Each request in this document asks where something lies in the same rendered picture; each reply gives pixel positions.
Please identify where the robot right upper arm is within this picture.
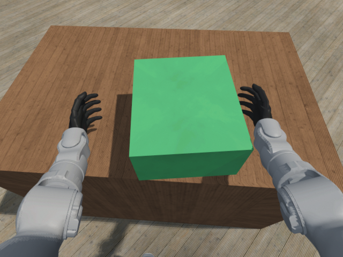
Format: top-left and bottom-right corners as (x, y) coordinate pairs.
(277, 176), (343, 257)

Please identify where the robot left upper arm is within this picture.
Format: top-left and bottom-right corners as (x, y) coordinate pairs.
(0, 185), (83, 257)

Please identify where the robot right forearm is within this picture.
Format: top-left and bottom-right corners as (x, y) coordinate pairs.
(253, 118), (343, 199)

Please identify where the right robot hand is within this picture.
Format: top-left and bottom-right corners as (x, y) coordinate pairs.
(238, 84), (272, 126)

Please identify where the robot left forearm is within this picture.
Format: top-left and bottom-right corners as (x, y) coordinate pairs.
(16, 127), (91, 232)

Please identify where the pedestal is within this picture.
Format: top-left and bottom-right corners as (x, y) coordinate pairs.
(0, 25), (343, 229)

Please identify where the carton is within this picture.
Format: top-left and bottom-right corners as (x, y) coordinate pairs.
(129, 55), (254, 180)

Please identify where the left robot hand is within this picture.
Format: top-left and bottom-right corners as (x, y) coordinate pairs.
(69, 92), (102, 133)

